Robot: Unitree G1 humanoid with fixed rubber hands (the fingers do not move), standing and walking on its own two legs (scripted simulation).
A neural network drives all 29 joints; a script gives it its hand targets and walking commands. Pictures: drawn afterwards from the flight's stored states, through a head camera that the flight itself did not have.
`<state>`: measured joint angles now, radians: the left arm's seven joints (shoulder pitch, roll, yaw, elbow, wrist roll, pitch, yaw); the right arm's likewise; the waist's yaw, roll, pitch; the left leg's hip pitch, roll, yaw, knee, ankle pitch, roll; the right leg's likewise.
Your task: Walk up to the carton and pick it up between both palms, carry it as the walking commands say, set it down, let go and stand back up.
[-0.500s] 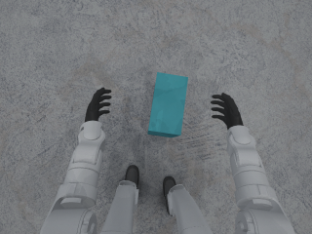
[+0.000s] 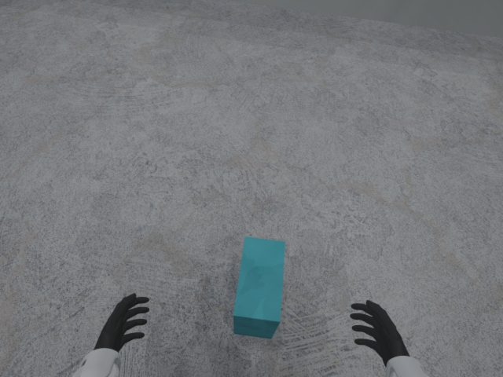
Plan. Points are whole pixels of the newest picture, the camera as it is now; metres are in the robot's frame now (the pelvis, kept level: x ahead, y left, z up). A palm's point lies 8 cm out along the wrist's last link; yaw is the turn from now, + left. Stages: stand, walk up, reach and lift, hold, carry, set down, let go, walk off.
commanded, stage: let go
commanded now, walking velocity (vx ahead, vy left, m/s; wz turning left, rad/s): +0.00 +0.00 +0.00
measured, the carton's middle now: (258, 289) +0.44 -0.05 -0.63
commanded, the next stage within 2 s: stand in 0.56 s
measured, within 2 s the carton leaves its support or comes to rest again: neither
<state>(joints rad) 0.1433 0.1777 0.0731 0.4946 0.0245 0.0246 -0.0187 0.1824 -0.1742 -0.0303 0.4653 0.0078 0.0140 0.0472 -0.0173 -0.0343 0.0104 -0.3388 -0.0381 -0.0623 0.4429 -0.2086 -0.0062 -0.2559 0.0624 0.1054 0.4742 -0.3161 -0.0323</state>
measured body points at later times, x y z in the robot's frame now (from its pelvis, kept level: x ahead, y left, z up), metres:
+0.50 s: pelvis -0.01 +0.00 +0.00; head -0.01 +0.00 +0.45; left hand +0.15 +0.23 -0.08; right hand +0.17 -0.23 -0.08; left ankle +0.01 +0.12 -0.74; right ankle -0.05 -0.10 -0.74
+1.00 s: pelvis +0.01 +0.01 +0.00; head +0.02 +0.01 +0.45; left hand +0.15 +0.30 -0.10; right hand +0.15 -0.28 -0.10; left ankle +0.01 +0.12 -0.74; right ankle -0.05 -0.10 -0.74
